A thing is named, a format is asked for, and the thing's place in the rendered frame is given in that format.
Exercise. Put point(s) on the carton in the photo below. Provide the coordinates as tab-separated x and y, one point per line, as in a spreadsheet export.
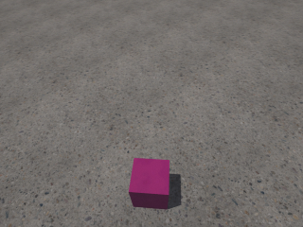
149	184

